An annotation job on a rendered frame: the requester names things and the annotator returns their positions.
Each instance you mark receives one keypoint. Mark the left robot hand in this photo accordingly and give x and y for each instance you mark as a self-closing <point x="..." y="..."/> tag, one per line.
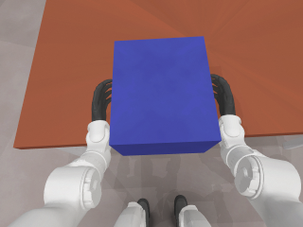
<point x="99" y="102"/>

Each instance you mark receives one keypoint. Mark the robot right shin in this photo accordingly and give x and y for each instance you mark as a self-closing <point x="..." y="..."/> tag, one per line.
<point x="188" y="207"/>

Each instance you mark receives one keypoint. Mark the carton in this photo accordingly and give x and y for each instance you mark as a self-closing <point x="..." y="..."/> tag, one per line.
<point x="162" y="98"/>

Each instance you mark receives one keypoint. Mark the robot left forearm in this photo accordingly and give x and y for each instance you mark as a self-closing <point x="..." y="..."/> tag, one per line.
<point x="98" y="152"/>

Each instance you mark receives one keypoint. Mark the right robot hand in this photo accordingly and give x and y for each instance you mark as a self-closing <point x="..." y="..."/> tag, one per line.
<point x="224" y="95"/>

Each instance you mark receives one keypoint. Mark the robot right forearm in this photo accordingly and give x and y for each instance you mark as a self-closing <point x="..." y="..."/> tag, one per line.
<point x="233" y="147"/>

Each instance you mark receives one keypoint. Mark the table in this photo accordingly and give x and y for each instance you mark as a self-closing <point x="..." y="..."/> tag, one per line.
<point x="255" y="45"/>

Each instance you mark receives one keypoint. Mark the left robot upper arm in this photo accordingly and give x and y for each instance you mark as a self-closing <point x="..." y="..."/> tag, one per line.
<point x="70" y="192"/>

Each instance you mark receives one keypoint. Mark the right robot upper arm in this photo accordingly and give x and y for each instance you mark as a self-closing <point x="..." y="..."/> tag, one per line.
<point x="272" y="187"/>

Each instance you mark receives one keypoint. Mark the robot right thigh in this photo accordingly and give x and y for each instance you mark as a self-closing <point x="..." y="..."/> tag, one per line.
<point x="192" y="218"/>

